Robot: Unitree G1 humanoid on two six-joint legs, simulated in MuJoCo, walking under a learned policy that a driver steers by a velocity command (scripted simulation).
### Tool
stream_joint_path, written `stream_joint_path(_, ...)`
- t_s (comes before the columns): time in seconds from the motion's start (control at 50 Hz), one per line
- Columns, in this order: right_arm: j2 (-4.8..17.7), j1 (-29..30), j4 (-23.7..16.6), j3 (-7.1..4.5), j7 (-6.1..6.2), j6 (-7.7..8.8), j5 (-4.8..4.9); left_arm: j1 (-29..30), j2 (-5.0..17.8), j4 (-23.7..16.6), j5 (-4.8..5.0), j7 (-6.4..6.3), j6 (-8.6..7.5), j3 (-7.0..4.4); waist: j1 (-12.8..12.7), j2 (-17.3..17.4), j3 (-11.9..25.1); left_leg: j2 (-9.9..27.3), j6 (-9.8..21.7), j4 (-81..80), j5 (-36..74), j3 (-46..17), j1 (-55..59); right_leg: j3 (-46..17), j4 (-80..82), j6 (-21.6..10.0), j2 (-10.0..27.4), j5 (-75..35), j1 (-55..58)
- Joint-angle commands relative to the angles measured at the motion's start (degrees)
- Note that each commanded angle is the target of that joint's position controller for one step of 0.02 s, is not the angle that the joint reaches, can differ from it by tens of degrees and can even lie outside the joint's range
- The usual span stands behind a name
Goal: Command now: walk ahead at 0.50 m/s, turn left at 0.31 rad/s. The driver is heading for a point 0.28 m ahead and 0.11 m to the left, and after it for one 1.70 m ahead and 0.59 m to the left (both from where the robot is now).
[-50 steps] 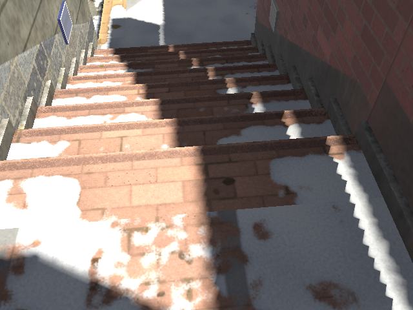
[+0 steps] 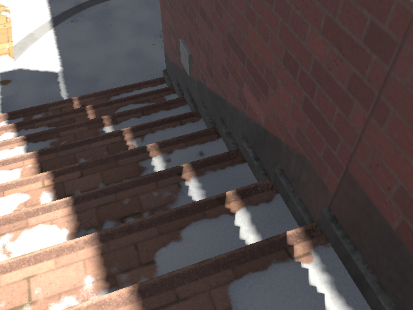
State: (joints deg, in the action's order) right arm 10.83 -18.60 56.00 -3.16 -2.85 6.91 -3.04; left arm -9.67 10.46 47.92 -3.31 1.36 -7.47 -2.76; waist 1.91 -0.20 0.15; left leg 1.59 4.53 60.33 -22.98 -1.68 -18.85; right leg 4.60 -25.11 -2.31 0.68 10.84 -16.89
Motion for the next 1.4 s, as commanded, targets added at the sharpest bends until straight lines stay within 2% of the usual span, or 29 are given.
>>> stream_joint_path(0.02,0.88,0.78,-2.56,0.09,0.64,0.19,-1.05,-8.12,2.24,0.55,0.12,-0.61,0.60,-0.58,-1.47,-4.46,-0.13,5.44,1.85,5.48,7.75,-3.66,-18.36,-15.63,15.14,-12.36,17.71,-9.44,13.75)
stream_joint_path(0.08,-1.31,3.54,-3.31,0.58,-1.15,-0.44,0.27,-8.24,1.65,0.32,-1.73,-0.69,-0.08,-0.60,-1.20,-3.66,0.51,5.85,0.58,1.59,13.88,-1.58,-19.91,-5.60,17.40,-12.56,16.27,-19.33,13.38)
stream_joint_path(0.18,-0.59,15.54,-8.31,1.21,-1.80,-1.76,0.62,-11.70,4.47,2.93,-0.93,-0.39,-1.28,-0.58,-1.72,-3.75,-1.61,3.88,-2.01,-17.97,24.01,3.77,-16.00,4.83,17.68,-10.46,14.13,-37.09,11.61)
stream_joint_path(0.22,1.37,16.47,-8.95,0.79,-1.86,-2.25,0.51,-10.43,7.64,2.92,0.04,-0.31,-1.74,-1.27,-0.52,-4.60,-1.87,2.93,-1.72,-22.15,26.05,3.50,-14.75,6.51,15.66,-9.39,14.52,-41.41,13.57)
stream_joint_path(0.32,7.89,15.28,-8.82,-1.89,-1.59,-1.52,0.66,-10.86,11.58,3.55,-0.83,-1.92,-0.23,-3.02,1.21,-3.63,-2.10,-2.17,1.19,-29.14,28.25,5.50,-8.28,9.65,6.67,-4.43,14.06,-44.29,19.39)
stream_joint_path(0.36,13.01,7.97,-7.55,-3.96,0.82,0.11,1.61,-12.72,9.08,3.58,-0.06,-1.59,0.44,-2.45,3.13,1.79,7.74,-3.76,7.12,-31.21,46.35,4.02,9.75,10.95,-8.71,1.26,9.73,-40.52,15.71)
stream_joint_path(0.38,18.42,-0.94,-7.16,-5.40,2.88,-0.11,0.52,-20.19,3.69,1.75,-1.79,-0.85,0.64,-0.59,1.50,11.62,22.26,7.55,21.13,-28.87,62.84,-13.07,35.82,9.89,-27.09,7.97,3.58,-12.03,-0.60)
stream_joint_path(0.4,19.00,-10.45,-5.35,-4.69,3.57,-0.82,0.57,-16.65,5.41,-1.02,-0.74,0.63,1.07,-0.35,3.47,11.94,33.56,18.75,27.85,-37.54,59.83,-34.40,48.69,0.78,-44.79,9.79,-3.59,29.81,-11.86)
stream_joint_path(0.42,18.59,-8.65,-4.58,-5.60,3.67,0.30,0.29,-6.10,8.23,-3.47,0.97,0.91,2.08,-0.83,6.89,4.23,21.90,17.69,20.65,-40.90,46.99,-32.16,41.71,-8.37,-49.93,6.45,-0.97,29.03,-21.41)
stream_joint_path(0.44,16.74,-1.91,-5.62,-5.84,3.69,0.90,2.29,-2.91,10.72,-3.55,0.46,-0.17,2.51,-1.65,4.49,2.30,11.95,14.36,16.78,-42.60,37.21,-25.13,28.21,-9.75,-49.31,5.00,2.71,28.34,-21.77)
stream_joint_path(0.46,12.69,4.65,-7.19,-4.39,3.40,0.78,2.58,-6.89,12.14,-2.37,-1.02,-1.63,2.71,-2.32,-0.63,0.76,8.62,11.54,15.88,-45.56,33.38,-21.96,16.56,-9.82,-44.76,4.55,4.97,26.48,-16.07)
stream_joint_path(0.48,10.56,8.35,-8.11,-3.34,3.01,0.89,3.10,-9.45,8.23,-1.76,-1.79,-2.56,2.32,-1.27,-4.35,3.67,5.03,9.80,15.24,-47.81,31.93,-20.21,5.70,-10.00,-39.82,4.07,6.24,23.38,-10.46)
stream_joint_path(0.56,13.28,9.91,-12.02,-3.83,1.35,1.10,1.64,-10.37,6.63,-0.93,0.38,-2.77,3.62,-0.29,-5.69,2.01,5.90,6.10,12.44,-50.62,22.52,-16.91,-4.66,-7.35,-37.81,4.77,2.93,13.65,-4.41)
stream_joint_path(0.72,13.30,3.61,-15.10,-3.43,1.01,2.14,2.46,-2.67,10.47,-2.65,-0.12,-3.99,4.62,-0.46,-0.79,4.83,3.95,7.56,11.84,-49.13,5.02,-27.47,2.02,-8.26,-25.50,7.35,3.06,10.14,-10.55)
stream_joint_path(0.8,13.55,2.77,-16.49,-4.00,0.72,1.55,2.77,-0.88,10.41,-3.03,1.06,-3.89,4.42,0.02,1.06,5.57,6.08,8.41,12.34,-47.35,7.34,-30.58,8.87,-7.80,-16.72,5.95,1.80,11.95,-10.71)
stream_joint_path(0.9,12.03,6.58,-16.38,-2.42,0.27,-0.88,1.50,-7.42,11.41,-3.60,3.54,-2.02,3.39,-0.21,-3.98,4.01,6.51,5.49,10.63,-44.50,11.27,-33.19,2.46,-6.91,5.83,-0.41,-1.00,-1.39,7.16)
stream_joint_path(0.92,10.32,4.85,-15.92,-1.54,0.24,-1.24,1.35,-10.58,12.66,-3.70,2.93,-2.38,3.04,-0.61,-4.63,3.89,7.84,3.72,8.66,-42.99,8.61,-32.03,-0.29,-8.99,7.13,-4.40,2.11,-5.81,13.62)
stream_joint_path(0.94,9.82,8.33,-18.67,-2.38,2.23,-5.57,4.89,-8.81,20.49,-4.39,3.25,-3.86,4.48,-2.41,-2.53,2.36,6.81,-9.84,-0.93,-24.05,13.66,-11.96,-1.53,-21.51,9.70,-4.41,15.47,-12.12,11.32)
stream_joint_path(0.96,11.34,9.60,-20.16,-2.66,3.51,-7.57,3.92,-6.76,20.60,-4.68,2.99,-3.66,6.05,-2.36,-1.31,-5.33,3.16,-12.90,-2.86,-21.06,-2.71,-4.78,-11.00,-27.28,9.67,-8.69,21.55,-27.46,9.45)
stream_joint_path(0.98,10.87,7.71,-18.22,-2.44,4.05,-8.57,2.15,-6.09,15.60,-5.62,3.19,-3.31,6.31,-0.94,-1.34,-1.98,2.75,-9.29,-3.86,-15.18,-6.77,-6.24,-9.42,-24.88,8.03,-10.05,21.52,-35.43,9.85)
stream_joint_path(1.04,7.51,4.72,-14.64,-0.98,4.41,-10.14,2.69,-1.97,9.47,-6.06,3.36,-2.85,5.89,1.34,1.50,-6.57,3.36,-6.84,-4.94,-14.91,-0.32,-6.76,-0.15,-14.00,5.64,-6.86,12.57,-42.35,7.36)
stream_joint_path(1.14,9.34,10.43,-13.33,-0.32,6.06,-10.72,2.47,-7.66,15.15,-3.62,4.78,-1.98,6.59,-0.30,-2.54,-9.25,2.05,-6.06,-4.93,-23.00,-0.96,0.02,-0.29,-18.31,0.66,-7.11,10.48,-49.25,14.77)
stream_joint_path(1.18,10.25,11.09,-13.03,-0.40,5.89,-10.32,3.15,-10.60,15.99,-1.87,4.24,-2.18,7.94,-0.84,-3.70,-9.99,2.13,-6.50,-5.12,-24.74,-4.61,0.85,-0.98,-23.50,3.08,-8.29,10.10,-26.68,16.01)
stream_joint_path(1.2,14.13,13.57,-14.99,-1.84,4.42,-7.16,-0.39,-14.45,19.53,-4.74,2.20,0.08,5.09,-2.99,-6.56,-6.79,-0.72,-1.49,-7.81,-26.12,-3.77,-1.13,-6.25,-32.48,12.70,-15.65,15.91,13.12,17.32)
stream_joint_path(1.24,9.19,17.46,-14.90,-0.83,4.47,-4.70,-0.85,-14.03,15.51,-4.16,4.00,-0.37,3.10,-2.53,-7.71,-7.03,-4.73,-0.31,-8.64,-27.58,-7.21,-0.93,-6.48,-39.62,17.70,-14.98,16.28,33.64,14.41)
stream_joint_path(1.28,8.08,15.83,-14.25,-0.82,4.31,-3.39,-0.66,-10.64,13.19,-5.55,3.20,-0.89,2.75,-1.96,-5.07,-5.01,-3.56,-1.27,-6.35,-33.03,-3.76,0.26,3.67,-36.19,17.86,-13.78,12.60,27.11,9.59)
stream_joint_path(1.34,8.13,9.80,-12.03,-1.36,3.01,-1.81,0.56,-5.84,15.74,-7.09,2.05,-0.26,4.21,-2.96,-1.09,-3.61,-2.40,-2.61,-2.09,-44.62,8.87,3.28,20.45,-30.59,14.80,-13.24,6.37,20.71,0.91)
stream_joint_path(1.38,9.38,2.83,-10.64,-1.54,3.13,-1.18,0.53,-6.75,13.16,-6.08,1.73,-0.02,4.44,-2.31,1.72,-1.06,-1.74,2.20,0.19,-47.09,11.04,1.01,30.64,-31.13,7.99,-10.30,2.60,20.24,-6.47)
stream_joint_path(1.4,11.01,-4.70,-8.82,-1.71,3.65,-0.47,0.05,-7.11,8.68,-6.61,1.25,0.02,4.08,-1.03,3.64,3.05,0.66,9.89,5.84,-46.80,12.33,-6.08,38.59,-28.53,-1.88,-6.46,-1.53,20.94,-13.57)
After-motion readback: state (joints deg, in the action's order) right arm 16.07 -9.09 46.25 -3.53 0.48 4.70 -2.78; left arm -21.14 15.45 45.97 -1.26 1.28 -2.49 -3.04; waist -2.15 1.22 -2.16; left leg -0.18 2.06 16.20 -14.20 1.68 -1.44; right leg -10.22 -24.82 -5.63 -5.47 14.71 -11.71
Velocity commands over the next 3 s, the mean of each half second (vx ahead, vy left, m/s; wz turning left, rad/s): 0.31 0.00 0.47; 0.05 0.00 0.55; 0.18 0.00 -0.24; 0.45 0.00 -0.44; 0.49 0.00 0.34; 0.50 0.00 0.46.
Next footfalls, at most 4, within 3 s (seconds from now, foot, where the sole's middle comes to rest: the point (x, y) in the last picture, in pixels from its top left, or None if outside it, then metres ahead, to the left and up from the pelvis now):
0.36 left None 0.37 0.17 -0.78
0.92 right None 0.40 -0.05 -0.78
1.38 left None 0.23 0.11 -0.78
1.76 right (215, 287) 0.56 -0.01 -0.78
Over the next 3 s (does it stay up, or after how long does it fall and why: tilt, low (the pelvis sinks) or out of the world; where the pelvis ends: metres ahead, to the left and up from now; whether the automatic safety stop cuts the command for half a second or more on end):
stays up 1.07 0.27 -0.32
